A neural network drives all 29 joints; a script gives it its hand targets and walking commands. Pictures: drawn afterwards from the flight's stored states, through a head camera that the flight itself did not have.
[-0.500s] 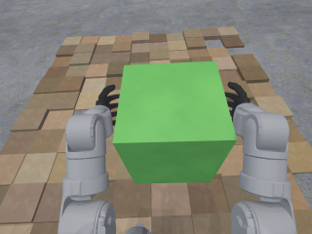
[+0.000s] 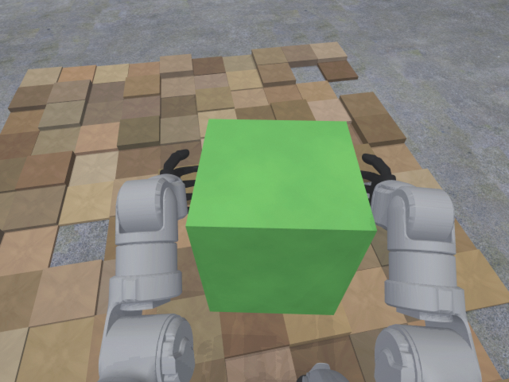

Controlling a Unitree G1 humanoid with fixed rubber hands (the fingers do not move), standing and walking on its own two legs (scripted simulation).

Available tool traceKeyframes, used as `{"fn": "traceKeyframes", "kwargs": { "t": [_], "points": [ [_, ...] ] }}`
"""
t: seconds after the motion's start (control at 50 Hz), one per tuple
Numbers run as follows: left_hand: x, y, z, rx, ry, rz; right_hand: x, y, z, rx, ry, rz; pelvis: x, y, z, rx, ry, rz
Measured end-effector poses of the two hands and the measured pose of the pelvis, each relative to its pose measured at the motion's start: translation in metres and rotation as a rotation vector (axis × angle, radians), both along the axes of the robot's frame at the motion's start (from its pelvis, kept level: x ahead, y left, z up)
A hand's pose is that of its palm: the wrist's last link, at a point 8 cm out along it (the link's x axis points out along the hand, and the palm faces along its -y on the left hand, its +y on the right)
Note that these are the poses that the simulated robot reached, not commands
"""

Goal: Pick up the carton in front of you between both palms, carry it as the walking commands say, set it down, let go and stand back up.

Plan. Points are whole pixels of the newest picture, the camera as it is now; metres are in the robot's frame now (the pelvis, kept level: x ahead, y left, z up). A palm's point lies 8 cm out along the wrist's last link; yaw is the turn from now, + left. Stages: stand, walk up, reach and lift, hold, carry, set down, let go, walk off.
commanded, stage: carry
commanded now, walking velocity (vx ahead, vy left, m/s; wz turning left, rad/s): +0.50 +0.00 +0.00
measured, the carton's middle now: (274, 221) +0.37 -0.01 +0.04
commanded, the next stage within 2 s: none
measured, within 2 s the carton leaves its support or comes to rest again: neither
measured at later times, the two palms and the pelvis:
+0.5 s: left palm (202, 106) +0.63 +0.12 +0.08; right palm (346, 104) +0.64 -0.18 +0.07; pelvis +0.31 -0.04 -0.02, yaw +1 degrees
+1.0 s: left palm (222, 25) +0.89 +0.09 +0.12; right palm (344, 27) +0.88 -0.21 +0.12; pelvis +0.61 -0.05 +0.01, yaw -1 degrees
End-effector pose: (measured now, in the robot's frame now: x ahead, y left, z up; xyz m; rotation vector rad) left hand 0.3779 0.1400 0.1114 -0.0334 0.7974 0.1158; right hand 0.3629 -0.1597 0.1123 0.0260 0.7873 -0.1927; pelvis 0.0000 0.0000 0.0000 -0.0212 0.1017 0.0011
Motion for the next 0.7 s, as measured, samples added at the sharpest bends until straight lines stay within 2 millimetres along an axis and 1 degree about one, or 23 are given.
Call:
{"fn": "traceKeyframes", "kwargs": {
  "t": [0.08, 0.12, 0.16, 0.18, 0.24, 0.28, 0.32, 0.36, 0.44, 0.52, 0.56, 0.62, 0.66, 0.7],
  "points": [
    [0.046, -0.006, -0.006, 0.007, -0.044, 0.014, 0.052, -0.006, -0.007, 0.004, -0.044, 0.016, 0.054, -0.011, -0.007, 0.019, -0.001, -0.003],
    [0.073, -0.011, -0.011, 0.016, -0.062, 0.016, 0.08, -0.012, -0.014, 0.006, -0.062, 0.024, 0.084, -0.018, -0.015, 0.03, -0.005, 0.001],
    [0.1, -0.018, -0.017, 0.032, -0.079, 0.02, 0.11, -0.018, -0.023, 0.01, -0.078, 0.039, 0.115, -0.026, -0.028, 0.036, -0.016, 0.017],
    [0.112, -0.021, -0.021, 0.047, -0.078, 0.021, 0.125, -0.021, -0.029, 0.016, -0.078, 0.048, 0.128, -0.028, -0.031, 0.026, -0.017, 0.018],
    [0.137, -0.025, -0.038, 0.071, -0.03, 0.03, 0.158, -0.025, -0.047, 0.022, -0.029, 0.076, 0.158, -0.036, -0.03, 0.03, -0.017, 0.019],
    [0.149, -0.024, -0.046, 0.073, 0.003, 0.043, 0.176, -0.024, -0.053, 0.02, 0.003, 0.095, 0.178, -0.041, -0.026, 0.043, -0.016, 0.018],
    [0.163, -0.023, -0.048, 0.071, 0.013, 0.058, 0.195, -0.023, -0.055, 0.021, 0.013, 0.108, 0.197, -0.044, -0.022, 0.053, -0.014, 0.017],
    [0.179, -0.021, -0.047, 0.067, 0.003, 0.074, 0.215, -0.021, -0.054, 0.027, 0.003, 0.112, 0.218, -0.046, -0.019, 0.057, -0.012, 0.015],
    [0.218, -0.019, -0.039, 0.045, -0.04, 0.1, 0.252, -0.018, -0.048, 0.047, -0.04, 0.095, 0.268, -0.045, -0.017, 0.059, -0.011, 0.015],
    [0.262, -0.016, -0.034, 0.021, -0.08, 0.105, 0.291, -0.016, -0.044, 0.066, -0.079, 0.057, 0.328, -0.039, -0.017, 0.061, -0.011, 0.013],
    [0.287, -0.017, -0.035, -0.01, -0.1, 0.089, 0.312, -0.015, -0.045, 0.074, -0.098, 0.036, 0.36, -0.033, -0.021, 0.061, -0.017, 0.011],
    [0.322, -0.014, -0.043, -0.031, -0.115, 0.073, 0.341, -0.012, -0.049, 0.073, -0.113, 0.005, 0.41, -0.025, -0.027, 0.075, -0.04, 0.005],
    [0.341, -0.014, -0.047, -0.034, -0.094, 0.055, 0.355, -0.013, -0.05, 0.055, -0.094, -0.002, 0.433, -0.021, -0.023, 0.077, -0.046, -0.011],
    [0.357, -0.016, -0.045, -0.029, -0.071, 0.033, 0.366, -0.015, -0.048, 0.048, -0.071, -0.014, 0.452, -0.018, -0.015, 0.063, -0.047, -0.023]
  ]
}}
